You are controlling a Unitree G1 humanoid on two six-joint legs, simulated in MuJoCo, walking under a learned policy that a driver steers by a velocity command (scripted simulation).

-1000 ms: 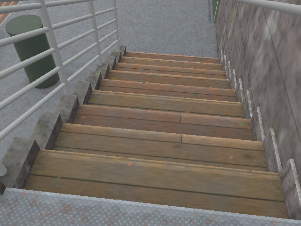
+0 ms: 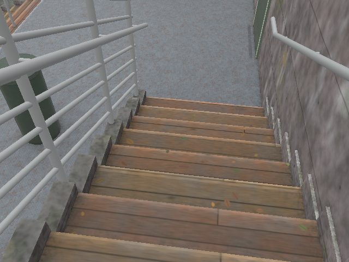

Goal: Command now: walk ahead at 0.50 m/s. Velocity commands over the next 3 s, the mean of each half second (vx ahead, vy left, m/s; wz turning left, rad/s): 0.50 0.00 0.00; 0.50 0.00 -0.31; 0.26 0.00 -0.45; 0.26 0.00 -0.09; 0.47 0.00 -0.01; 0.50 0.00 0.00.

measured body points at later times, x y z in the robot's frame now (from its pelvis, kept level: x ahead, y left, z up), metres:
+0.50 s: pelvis +0.25 -0.02 -0.13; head +0.26 -0.01 +0.32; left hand +0.22 +0.21 -0.28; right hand +0.30 -0.25 -0.27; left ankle +0.34 +0.13 -0.77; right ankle +0.24 -0.11 -0.86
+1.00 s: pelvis +0.50 +0.09 -0.28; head +0.51 +0.09 +0.17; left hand +0.55 +0.31 -0.43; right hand +0.47 -0.15 -0.42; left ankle +0.53 +0.17 -1.01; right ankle +0.52 -0.06 -0.86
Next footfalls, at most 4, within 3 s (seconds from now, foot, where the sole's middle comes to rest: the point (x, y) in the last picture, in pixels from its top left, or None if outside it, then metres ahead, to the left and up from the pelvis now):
0.28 right None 0.28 -0.11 -0.89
0.78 left None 0.57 0.17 -1.04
1.28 right None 0.61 -0.06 -1.04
1.72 left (148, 235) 0.85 0.13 -1.19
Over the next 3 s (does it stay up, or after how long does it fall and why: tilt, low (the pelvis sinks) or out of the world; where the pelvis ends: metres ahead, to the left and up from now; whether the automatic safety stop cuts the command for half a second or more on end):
stays up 1.24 -0.11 -0.59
